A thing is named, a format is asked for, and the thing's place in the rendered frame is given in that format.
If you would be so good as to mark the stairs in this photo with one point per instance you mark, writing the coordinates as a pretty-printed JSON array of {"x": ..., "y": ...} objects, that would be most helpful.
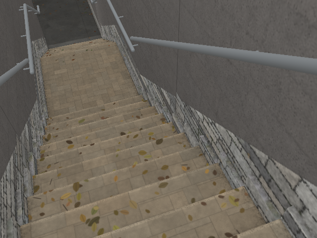
[
  {"x": 119, "y": 170},
  {"x": 76, "y": 47}
]

